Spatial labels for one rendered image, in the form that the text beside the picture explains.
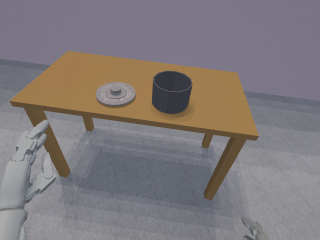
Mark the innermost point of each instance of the lid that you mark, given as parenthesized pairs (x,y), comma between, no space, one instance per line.
(106,97)

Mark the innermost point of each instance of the left robot hand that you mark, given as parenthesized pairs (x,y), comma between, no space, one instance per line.
(16,172)

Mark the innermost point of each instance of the table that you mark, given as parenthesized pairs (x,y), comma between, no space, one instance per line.
(217,103)

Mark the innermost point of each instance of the robot left forearm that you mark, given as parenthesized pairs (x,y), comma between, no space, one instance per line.
(12,225)

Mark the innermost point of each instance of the right robot hand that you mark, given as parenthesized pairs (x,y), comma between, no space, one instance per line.
(255,229)

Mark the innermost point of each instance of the pot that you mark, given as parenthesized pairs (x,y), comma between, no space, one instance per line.
(171,91)

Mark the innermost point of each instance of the knob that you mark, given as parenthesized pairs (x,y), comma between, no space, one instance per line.
(115,89)

